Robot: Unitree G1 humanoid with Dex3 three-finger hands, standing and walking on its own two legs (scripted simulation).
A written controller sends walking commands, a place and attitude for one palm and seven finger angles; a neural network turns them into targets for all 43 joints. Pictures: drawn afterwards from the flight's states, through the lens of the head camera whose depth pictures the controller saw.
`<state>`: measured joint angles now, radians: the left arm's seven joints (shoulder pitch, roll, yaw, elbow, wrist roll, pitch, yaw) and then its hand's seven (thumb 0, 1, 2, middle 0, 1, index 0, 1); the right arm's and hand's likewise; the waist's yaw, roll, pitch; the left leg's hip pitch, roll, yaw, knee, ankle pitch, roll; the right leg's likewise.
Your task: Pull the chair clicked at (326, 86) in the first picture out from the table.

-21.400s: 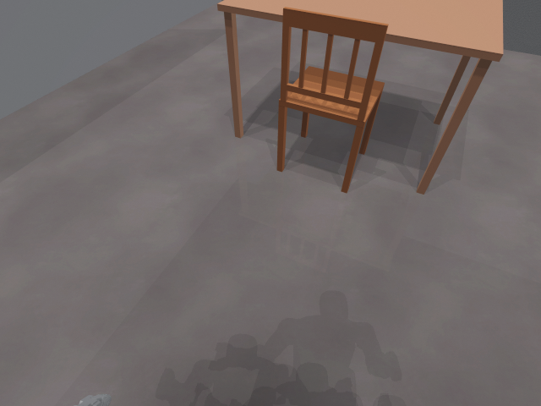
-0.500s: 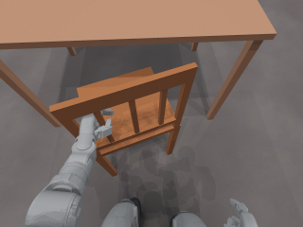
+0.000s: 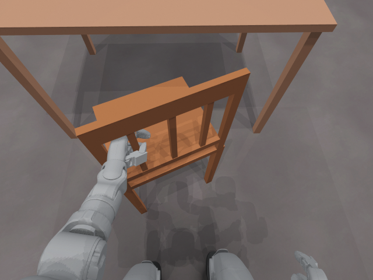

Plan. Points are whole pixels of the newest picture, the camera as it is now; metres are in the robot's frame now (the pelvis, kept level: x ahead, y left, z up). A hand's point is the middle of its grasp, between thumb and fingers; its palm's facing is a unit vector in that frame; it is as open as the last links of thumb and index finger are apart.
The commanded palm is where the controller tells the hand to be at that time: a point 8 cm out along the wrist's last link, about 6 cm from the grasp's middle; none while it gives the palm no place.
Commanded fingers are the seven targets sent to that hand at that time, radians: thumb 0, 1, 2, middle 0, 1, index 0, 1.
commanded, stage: step backward, pulling the chair out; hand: left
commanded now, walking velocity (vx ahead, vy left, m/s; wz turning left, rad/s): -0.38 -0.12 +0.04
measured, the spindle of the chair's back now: (172, 138) +0.46 +0.03 -0.11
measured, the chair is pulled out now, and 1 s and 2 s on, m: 0.22 0.44 0.64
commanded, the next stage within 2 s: stop walking, hand still on the chair in 1.18 s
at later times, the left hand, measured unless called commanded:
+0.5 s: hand (137, 198) +0.28 +0.11 -0.06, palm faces -0.03 -0.99 -0.15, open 4.9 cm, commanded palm +0.28 +0.16 -0.05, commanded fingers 0.00 0.90 0.90 -0.50 -1.45 -0.50 -1.45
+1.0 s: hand (130, 257) +0.17 +0.11 -0.06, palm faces +0.00 -0.99 -0.16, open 4.9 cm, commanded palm +0.16 +0.17 -0.05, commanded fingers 0.00 0.90 0.90 -0.50 -1.45 -0.50 -1.45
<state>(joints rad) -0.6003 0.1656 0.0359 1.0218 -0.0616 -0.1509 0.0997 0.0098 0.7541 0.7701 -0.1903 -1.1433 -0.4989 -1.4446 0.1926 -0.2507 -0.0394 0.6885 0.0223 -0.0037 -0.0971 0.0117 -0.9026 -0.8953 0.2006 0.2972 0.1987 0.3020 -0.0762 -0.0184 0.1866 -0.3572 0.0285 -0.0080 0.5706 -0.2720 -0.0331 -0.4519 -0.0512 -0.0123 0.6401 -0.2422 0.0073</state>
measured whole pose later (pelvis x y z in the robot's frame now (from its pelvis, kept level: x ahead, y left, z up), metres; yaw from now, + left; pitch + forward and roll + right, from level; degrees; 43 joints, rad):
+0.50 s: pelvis -0.10 +0.00 +0.00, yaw -1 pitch +3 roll -1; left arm -0.58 0.15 0.02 1.03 -0.06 -0.21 0.09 0.01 0.74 0.80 -0.18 -1.17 -0.50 -1.44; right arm 0.20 -0.23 -0.02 0.72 0.02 -0.02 -0.08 0.01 -0.90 -0.90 0.20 0.30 0.20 0.30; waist -0.03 0.03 0.19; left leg -0.43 0.06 -0.01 0.61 -0.23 -0.03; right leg -0.34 0.01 -0.02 0.57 -0.30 0.00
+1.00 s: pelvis -0.22 -0.01 +0.00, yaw -2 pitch +1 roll -2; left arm -0.59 0.17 0.08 1.05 -0.07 -0.23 0.07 0.01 0.74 0.81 -0.19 -1.16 -0.50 -1.44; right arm 0.19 -0.19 0.00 0.72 0.01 -0.03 -0.06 0.01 -0.90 -0.89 0.20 0.30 0.20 0.30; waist -0.04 0.06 0.24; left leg -0.40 0.09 -0.02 0.58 -0.20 -0.05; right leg -0.30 0.04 -0.01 0.53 -0.25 -0.01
